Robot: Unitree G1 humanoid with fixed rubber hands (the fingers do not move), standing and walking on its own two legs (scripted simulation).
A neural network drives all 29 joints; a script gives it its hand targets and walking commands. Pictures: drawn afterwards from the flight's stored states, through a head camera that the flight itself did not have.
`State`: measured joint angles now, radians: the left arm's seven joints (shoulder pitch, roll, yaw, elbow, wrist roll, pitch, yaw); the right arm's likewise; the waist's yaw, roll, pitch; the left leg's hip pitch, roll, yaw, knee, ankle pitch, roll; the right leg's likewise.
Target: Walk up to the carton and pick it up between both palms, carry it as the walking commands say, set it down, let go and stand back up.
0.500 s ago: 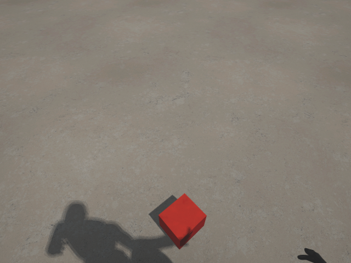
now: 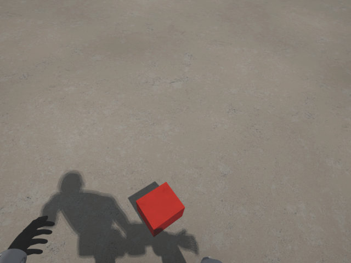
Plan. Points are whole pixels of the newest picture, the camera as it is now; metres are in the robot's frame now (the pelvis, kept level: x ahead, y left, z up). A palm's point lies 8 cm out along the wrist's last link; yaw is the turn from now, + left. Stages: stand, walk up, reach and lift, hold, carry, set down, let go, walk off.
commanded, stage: walk up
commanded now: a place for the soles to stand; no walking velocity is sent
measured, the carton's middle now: (160, 208) +0.48 +0.03 -0.67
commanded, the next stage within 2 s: none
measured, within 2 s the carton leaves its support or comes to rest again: neither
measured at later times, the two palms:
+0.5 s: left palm out of the picture +0.08 +0.22 -0.11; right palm out of the picture +0.26 -0.49 -0.02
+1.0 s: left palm out of the picture -0.02 +0.11 -0.07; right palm (315, 172) +0.39 -0.43 -0.08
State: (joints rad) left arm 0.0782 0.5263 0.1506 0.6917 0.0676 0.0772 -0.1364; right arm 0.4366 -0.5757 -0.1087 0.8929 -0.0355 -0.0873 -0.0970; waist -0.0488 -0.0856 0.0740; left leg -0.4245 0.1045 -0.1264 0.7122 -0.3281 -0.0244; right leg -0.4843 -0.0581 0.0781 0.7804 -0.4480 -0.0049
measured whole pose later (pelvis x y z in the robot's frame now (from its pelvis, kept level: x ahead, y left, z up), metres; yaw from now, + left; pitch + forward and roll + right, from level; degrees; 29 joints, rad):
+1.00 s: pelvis +0.11 -0.22 +0.00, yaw +33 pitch -1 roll +0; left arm 0.25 0.49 0.05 0.80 0.00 -0.04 0.02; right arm 0.20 -0.46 -0.05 0.77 -0.01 -0.02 0.00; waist 0.02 0.02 0.09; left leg -0.42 -0.06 -0.07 0.81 -0.37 0.02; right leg -0.37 -0.07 -0.04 0.80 -0.40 -0.01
